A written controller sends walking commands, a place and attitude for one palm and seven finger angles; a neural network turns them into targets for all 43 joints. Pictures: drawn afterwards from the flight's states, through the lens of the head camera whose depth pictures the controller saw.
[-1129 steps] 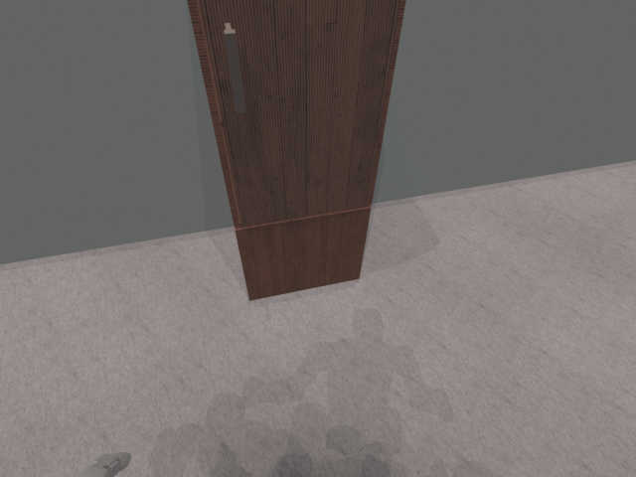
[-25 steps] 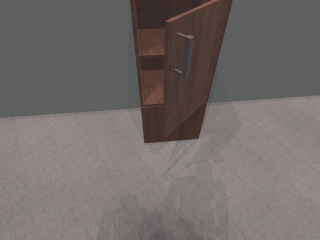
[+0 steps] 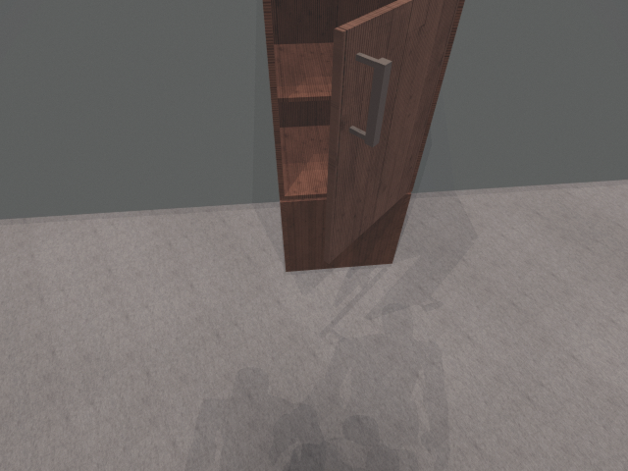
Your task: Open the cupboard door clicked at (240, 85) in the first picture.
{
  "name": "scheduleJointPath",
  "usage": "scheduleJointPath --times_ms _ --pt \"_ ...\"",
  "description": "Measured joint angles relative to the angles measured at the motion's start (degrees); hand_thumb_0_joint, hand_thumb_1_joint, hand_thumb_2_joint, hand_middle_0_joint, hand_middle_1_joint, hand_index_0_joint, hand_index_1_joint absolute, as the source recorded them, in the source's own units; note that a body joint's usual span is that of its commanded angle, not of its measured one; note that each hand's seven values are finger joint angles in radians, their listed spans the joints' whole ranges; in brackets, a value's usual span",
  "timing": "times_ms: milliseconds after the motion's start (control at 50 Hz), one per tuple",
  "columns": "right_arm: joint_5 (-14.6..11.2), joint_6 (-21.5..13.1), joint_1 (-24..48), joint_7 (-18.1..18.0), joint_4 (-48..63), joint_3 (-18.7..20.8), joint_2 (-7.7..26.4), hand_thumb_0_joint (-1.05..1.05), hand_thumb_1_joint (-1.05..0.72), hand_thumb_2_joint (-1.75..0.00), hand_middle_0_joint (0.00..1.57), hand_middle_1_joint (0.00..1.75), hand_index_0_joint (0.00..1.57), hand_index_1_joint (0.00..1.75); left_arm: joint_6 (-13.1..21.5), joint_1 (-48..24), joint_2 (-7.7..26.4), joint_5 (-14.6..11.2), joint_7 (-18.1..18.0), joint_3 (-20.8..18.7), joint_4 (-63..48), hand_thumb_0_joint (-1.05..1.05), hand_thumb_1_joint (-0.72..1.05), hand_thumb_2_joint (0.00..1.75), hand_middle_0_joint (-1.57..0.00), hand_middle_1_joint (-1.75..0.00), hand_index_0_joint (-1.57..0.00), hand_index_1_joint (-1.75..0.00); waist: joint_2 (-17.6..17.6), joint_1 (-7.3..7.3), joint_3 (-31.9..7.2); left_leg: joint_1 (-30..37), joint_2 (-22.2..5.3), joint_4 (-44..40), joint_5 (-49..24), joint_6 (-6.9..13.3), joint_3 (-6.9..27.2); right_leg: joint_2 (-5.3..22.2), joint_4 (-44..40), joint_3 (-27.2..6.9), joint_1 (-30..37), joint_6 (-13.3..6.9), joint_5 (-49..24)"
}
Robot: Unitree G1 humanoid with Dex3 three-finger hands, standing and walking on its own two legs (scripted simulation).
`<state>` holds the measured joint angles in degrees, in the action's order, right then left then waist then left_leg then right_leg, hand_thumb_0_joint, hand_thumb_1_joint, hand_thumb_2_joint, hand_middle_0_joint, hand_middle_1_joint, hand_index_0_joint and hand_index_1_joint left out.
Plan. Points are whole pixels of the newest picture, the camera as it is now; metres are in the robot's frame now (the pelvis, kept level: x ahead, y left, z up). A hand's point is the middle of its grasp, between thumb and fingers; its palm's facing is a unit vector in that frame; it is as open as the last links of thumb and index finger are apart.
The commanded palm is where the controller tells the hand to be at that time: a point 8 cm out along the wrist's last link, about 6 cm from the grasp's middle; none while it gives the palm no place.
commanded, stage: look to check the result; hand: left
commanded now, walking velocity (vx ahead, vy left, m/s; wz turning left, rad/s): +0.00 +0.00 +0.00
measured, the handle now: (367, 101) +0.68 -0.05 +0.12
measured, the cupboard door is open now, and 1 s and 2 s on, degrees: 42 42 42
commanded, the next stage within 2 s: walk to a spot facing it in 0.34 s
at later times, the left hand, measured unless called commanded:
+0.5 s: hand out of the picture +0.08 +0.22 -0.16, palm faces -0.01 -0.95 -0.31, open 7.4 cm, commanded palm none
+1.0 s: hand out of the picture +0.09 +0.15 -0.18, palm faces -0.17 -0.95 -0.28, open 7.4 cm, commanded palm none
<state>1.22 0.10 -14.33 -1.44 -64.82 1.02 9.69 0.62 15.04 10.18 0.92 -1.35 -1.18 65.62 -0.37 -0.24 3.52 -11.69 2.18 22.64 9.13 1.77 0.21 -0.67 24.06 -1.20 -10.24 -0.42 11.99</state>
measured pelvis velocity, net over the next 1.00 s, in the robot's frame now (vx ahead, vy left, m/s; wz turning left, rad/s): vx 0.01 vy -0.04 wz -0.23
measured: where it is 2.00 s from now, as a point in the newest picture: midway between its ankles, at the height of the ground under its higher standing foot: outside the picture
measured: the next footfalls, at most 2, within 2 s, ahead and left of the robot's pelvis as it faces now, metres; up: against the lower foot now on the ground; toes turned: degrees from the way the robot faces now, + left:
left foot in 1.42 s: +0.14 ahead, +0.09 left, +0.00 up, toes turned -31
right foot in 1.84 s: -0.01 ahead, -0.12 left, +0.00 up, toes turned -50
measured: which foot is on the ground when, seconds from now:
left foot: down 0.00-0.92, up 0.94-1.00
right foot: down 0.00-1.00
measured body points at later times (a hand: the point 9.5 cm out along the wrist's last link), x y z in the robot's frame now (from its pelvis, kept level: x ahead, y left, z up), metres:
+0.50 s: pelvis +0.02 -0.01 +0.00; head +0.04 -0.01 +0.45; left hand +0.08 +0.27 -0.14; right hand +0.08 -0.29 -0.14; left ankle +0.04 +0.10 -0.74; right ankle +0.01 -0.12 -0.74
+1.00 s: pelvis +0.01 -0.04 -0.02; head +0.06 -0.08 +0.43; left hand +0.10 +0.20 -0.16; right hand +0.02 -0.30 -0.18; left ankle +0.02 +0.10 -0.70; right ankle +0.00 -0.12 -0.74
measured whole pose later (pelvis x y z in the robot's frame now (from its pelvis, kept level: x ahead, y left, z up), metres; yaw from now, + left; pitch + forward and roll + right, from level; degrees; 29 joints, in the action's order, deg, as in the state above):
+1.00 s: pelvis +0.01 -0.04 -0.02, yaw -13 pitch -1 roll +2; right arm 0.9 4.0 -8.0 -1.1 -56.8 3.5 12.3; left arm -1.6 12.3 11.2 1.5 0.0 -3.8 56.0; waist -1.4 1.4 8.5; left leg -22.4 -2.9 54.8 27.6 -1.8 -3.0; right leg -2.8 37.0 -1.2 -17.1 -3.6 18.7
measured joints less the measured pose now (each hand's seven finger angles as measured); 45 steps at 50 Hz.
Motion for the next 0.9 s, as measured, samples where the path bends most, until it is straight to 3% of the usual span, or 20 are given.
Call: scheduleJointPath --times_ms 520,780,860,900 --pt "0.0 -0.5 7.9 0.8 0.3 0.2 7.5 0.00 -0.90 -0.89 0.20 0.30 0.20 0.30 0.8 -7.9 6.6 -0.1 0.9 -0.2 -1.4 0.01 0.91 0.90 -0.20 -0.30 -0.20 -0.30 0.0 0.09 0.2 2.7 -0.7 -3.4 -0.3 -0.8 0.1 -0.7 -3.5 -0.1 2.7 -0.7 -0.5" --pt "0.2 1.4 6.8 0.1 6.3 1.0 3.1 0.00 -0.90 -0.89 0.20 0.30 0.20 0.30 -2.9 -5.4 3.9 0.2 1.5 -1.4 -6.1 0.01 0.91 0.90 -0.20 -0.30 -0.20 -0.30 1.2 0.77 1.9 -1.1 -3.0 5.2 5.4 -1.2 -6.1 -3.1 7.7 -5.6 -4.7 -0.9 3.6" --pt "0.5 1.6 5.8 0.0 7.3 1.4 2.5 0.00 -0.90 -0.89 0.20 0.30 0.20 0.30 -3.8 -5.1 2.4 0.3 2.1 -1.9 -7.9 0.01 0.91 0.90 -0.20 -0.30 -0.20 -0.30 0.7 1.61 4.0 -1.1 -4.3 7.3 6.8 -1.5 -8.8 -1.6 20.0 -1.4 -9.0 0.1 13.0" --pt "0.5 1.9 5.3 -0.1 7.6 1.6 2.7 0.00 -0.90 -0.89 0.20 0.30 0.20 0.30 -3.6 -4.5 1.6 0.3 2.4 -2.1 -8.7 0.01 0.91 0.90 -0.20 -0.30 -0.20 -0.30 -0.6 1.93 4.4 -1.4 -5.8 9.3 8.0 -2.2 -9.6 -0.7 18.3 0.5 -8.0 0.3 12.0"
